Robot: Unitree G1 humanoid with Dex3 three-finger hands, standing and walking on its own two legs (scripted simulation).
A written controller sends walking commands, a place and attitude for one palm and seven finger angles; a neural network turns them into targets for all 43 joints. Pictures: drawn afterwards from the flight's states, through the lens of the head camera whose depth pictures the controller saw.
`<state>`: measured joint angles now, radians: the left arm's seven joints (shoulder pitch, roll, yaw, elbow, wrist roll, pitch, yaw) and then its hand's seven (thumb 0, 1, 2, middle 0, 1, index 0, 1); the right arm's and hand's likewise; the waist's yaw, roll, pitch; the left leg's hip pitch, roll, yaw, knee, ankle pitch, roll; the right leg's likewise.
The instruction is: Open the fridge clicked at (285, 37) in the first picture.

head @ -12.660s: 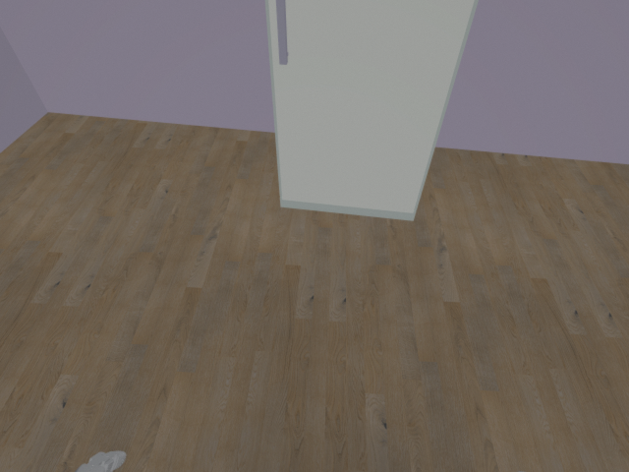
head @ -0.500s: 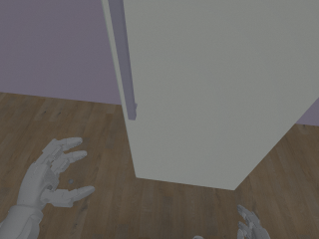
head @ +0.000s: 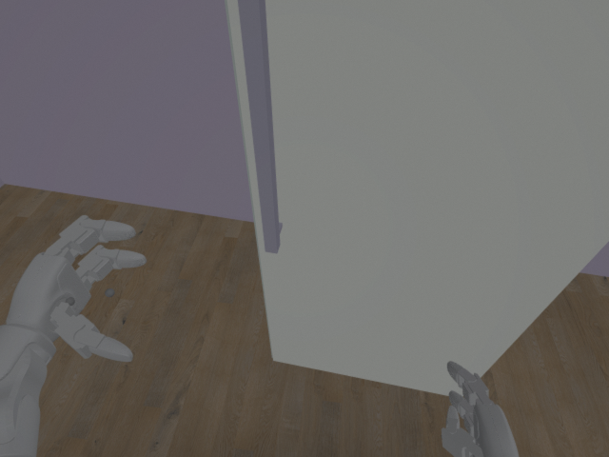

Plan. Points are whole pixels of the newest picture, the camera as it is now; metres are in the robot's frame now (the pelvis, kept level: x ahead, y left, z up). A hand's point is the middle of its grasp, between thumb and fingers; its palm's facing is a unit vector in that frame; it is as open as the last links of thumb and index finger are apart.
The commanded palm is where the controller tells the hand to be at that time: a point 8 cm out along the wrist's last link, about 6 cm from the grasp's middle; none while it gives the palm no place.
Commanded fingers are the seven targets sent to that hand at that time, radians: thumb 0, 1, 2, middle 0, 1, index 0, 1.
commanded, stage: raise the hand to about handle height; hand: left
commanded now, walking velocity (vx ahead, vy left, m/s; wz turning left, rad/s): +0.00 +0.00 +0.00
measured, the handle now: (267, 128) +0.48 +0.11 +0.20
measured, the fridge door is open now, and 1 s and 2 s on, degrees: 0 0 0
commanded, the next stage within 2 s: move the hooked fingers beside the handle in 0.70 s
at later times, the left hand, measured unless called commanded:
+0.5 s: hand (117, 259) +0.28 +0.25 +0.14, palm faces -0.02 -1.00 -0.08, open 14.0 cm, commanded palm +0.25 +0.30 +0.15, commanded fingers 0.00 -0.50 0.30 -0.30 -1.20 -0.30 -1.20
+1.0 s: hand (130, 258) +0.28 +0.24 +0.14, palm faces -0.03 -1.00 -0.07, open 14.0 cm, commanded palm +0.26 +0.28 +0.15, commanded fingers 0.00 -0.50 0.30 -0.30 -1.20 -0.30 -1.20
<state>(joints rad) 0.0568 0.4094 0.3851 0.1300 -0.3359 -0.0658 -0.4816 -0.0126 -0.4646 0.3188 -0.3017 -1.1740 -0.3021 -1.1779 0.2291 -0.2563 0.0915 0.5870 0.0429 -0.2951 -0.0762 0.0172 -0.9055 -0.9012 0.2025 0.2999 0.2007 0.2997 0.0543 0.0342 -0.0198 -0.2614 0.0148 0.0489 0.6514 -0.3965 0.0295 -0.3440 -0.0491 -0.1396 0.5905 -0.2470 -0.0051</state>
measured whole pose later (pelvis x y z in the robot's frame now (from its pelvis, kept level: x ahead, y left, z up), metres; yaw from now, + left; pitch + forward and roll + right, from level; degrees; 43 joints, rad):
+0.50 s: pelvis +0.00 -0.01 +0.01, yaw -1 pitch +0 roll +0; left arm -0.06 0.45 0.46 0.23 -0.34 -0.01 -0.54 -0.02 -0.50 0.30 -0.30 -1.20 -0.30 -1.20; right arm 0.26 -0.30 0.06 0.60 0.06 -0.25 -0.08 0.02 -0.91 -0.90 0.20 0.30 0.20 0.30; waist 0.04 0.04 0.00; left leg -0.20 0.02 0.06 0.55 -0.35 0.01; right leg -0.31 -0.03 -0.13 0.53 -0.22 -0.02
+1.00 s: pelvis +0.00 -0.02 +0.01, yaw +0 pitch -1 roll +0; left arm -0.13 0.43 0.41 0.29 -0.32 -0.02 -0.52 -0.02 -0.50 0.30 -0.30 -1.20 -0.30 -1.20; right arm 0.25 -0.28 0.08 0.61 0.06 -0.25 -0.10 0.02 -0.91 -0.90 0.20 0.30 0.20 0.30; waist 0.05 0.05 0.00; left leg -0.20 0.02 0.05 0.55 -0.34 0.01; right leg -0.30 -0.03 -0.14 0.53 -0.22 -0.03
